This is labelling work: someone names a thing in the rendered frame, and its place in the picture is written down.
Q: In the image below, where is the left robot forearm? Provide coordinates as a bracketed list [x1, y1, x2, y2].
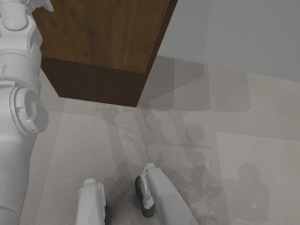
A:
[0, 2, 43, 97]

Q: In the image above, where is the cupboard door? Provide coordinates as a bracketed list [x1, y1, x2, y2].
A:
[31, 0, 171, 74]

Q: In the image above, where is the left robot hand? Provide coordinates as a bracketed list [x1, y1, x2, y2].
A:
[0, 0, 54, 13]

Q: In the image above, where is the left robot upper arm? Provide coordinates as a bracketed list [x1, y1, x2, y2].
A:
[0, 86, 49, 225]

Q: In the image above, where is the left robot thigh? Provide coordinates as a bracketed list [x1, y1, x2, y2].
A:
[75, 182, 107, 225]

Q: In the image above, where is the robot right foot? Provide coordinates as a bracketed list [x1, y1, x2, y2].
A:
[135, 176, 155, 218]

